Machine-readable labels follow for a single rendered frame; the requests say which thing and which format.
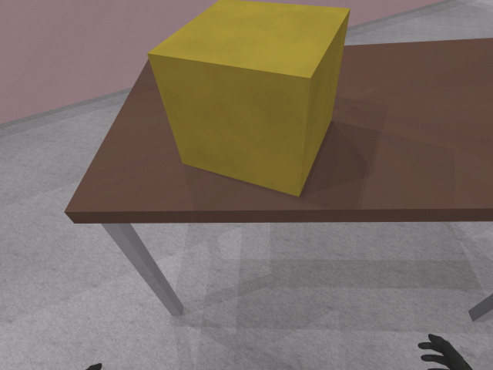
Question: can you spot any robot right hand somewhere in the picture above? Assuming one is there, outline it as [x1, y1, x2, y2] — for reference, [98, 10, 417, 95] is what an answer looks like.
[418, 334, 473, 370]

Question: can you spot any table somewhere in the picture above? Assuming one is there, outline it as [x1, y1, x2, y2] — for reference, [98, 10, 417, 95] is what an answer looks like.
[64, 38, 493, 322]

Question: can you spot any carton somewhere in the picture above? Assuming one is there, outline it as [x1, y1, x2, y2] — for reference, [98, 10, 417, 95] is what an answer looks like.
[147, 0, 350, 197]

